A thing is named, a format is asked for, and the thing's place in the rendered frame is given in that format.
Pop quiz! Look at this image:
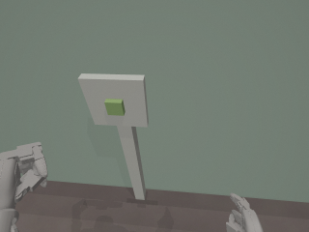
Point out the robot left hand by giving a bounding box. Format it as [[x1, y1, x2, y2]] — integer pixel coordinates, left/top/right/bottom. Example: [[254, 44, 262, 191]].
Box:
[[0, 142, 48, 210]]

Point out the robot right hand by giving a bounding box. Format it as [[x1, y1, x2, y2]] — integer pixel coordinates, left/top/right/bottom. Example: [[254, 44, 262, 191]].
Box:
[[226, 193, 264, 232]]

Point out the button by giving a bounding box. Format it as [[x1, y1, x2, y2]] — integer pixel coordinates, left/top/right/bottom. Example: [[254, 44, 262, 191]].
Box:
[[104, 99, 126, 116]]

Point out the panel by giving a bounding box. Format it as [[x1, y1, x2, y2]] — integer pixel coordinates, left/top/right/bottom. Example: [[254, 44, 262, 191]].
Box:
[[77, 73, 149, 200]]

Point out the left robot forearm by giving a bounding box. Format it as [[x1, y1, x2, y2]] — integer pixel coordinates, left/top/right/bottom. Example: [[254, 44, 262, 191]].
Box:
[[0, 208, 19, 232]]

